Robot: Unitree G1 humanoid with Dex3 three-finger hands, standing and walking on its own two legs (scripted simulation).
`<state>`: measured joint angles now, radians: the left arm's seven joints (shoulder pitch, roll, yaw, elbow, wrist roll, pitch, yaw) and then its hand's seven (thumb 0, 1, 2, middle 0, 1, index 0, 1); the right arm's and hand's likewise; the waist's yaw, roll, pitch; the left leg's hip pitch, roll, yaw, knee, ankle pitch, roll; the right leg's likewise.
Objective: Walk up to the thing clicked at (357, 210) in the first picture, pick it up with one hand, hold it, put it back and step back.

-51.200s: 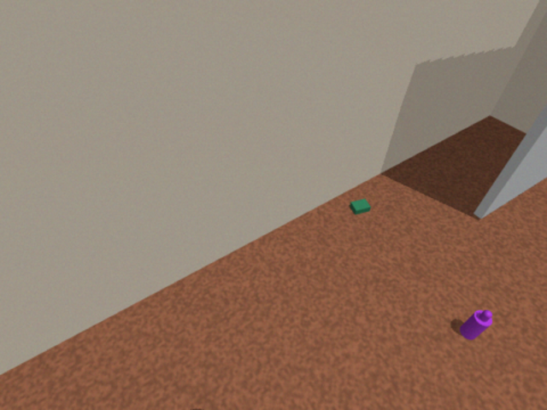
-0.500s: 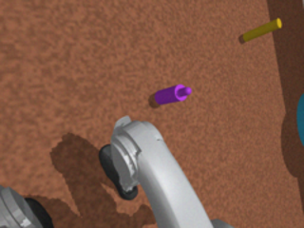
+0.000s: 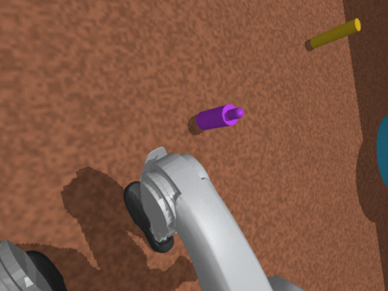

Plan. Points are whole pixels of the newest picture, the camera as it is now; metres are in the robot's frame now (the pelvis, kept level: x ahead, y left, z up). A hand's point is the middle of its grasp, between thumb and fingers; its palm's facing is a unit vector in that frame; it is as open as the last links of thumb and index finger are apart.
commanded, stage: open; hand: left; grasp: from above
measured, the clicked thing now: out of the picture +0.49 +0.32 -0.32
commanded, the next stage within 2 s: withdraw in 0.08 s
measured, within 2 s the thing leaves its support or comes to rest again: neither
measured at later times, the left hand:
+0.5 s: hand out of the picture +0.50 +0.34 -0.22, palm faces +0.01 -0.40 -0.91, open 13.5 cm
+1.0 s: hand out of the picture +0.48 +0.32 -0.14, palm faces -0.46 -0.22 -0.86, open 13.6 cm
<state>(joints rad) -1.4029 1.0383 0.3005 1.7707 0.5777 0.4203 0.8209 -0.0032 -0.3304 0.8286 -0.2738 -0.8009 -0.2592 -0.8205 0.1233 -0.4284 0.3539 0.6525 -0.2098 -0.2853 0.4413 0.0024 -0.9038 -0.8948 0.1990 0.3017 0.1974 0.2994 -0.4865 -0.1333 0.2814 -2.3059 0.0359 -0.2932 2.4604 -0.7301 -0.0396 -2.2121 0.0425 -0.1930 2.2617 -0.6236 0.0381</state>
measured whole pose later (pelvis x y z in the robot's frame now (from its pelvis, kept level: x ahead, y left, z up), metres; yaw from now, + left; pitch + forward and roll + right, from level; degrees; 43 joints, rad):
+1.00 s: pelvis -0.01 -0.01 +0.00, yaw +7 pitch +30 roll -8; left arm -1.21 0.78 0.04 1.56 1.06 0.11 0.24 0.00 -0.43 0.93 -0.12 -1.00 -0.15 -0.98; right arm 0.18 -0.36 0.17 0.69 -0.12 -0.14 0.22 0.00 -0.90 -0.89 0.20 0.30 0.20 0.30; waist -0.36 0.01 0.09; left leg -2.26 0.03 -0.16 2.40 -0.67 -0.02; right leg -2.21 0.02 -0.09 2.29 -0.61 0.03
